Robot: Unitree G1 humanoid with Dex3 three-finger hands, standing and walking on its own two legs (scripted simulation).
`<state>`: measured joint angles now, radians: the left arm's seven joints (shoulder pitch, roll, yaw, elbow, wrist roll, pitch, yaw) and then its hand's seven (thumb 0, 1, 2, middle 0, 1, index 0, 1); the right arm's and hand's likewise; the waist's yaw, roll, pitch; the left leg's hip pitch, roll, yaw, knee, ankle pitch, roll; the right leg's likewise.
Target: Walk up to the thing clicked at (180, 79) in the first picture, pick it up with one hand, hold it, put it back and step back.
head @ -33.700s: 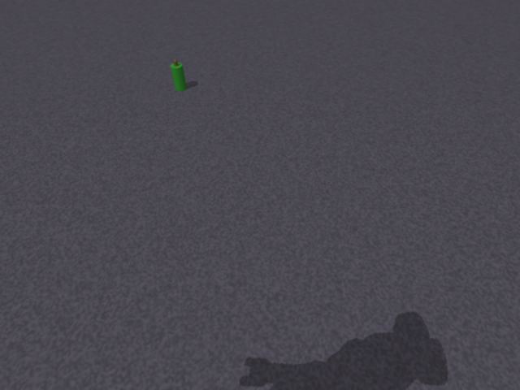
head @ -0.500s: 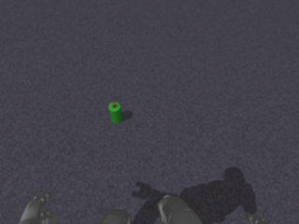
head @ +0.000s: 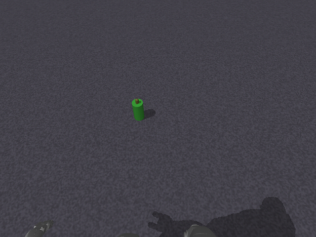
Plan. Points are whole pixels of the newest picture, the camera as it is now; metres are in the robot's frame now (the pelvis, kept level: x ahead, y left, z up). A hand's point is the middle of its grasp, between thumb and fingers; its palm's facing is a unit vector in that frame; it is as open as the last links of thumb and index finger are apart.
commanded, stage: step back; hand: left
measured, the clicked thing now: (138, 108) +1.00 +0.19 -0.65
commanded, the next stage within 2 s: stand in 0.90 s
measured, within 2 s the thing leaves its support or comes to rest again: neither
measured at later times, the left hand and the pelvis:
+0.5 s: hand out of the picture +0.04 +0.27 -0.14, palm faces +0.01 -0.93 -0.36, open 7.4 cm; pelvis -0.01 +0.01 +0.01, yaw -1 degrees
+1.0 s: hand (67, 229) +0.14 +0.26 -0.12, palm faces -0.04 -0.93 -0.36, open 7.4 cm; pelvis +0.02 +0.01 +0.02, yaw -2 degrees
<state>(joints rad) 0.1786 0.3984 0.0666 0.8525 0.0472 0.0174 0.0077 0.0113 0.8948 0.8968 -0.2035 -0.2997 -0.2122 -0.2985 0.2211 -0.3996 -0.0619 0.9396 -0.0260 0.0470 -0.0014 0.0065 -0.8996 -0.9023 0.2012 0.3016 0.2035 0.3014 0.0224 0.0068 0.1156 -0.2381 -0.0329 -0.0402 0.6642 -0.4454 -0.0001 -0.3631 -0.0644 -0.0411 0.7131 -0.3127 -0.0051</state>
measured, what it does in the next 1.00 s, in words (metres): stands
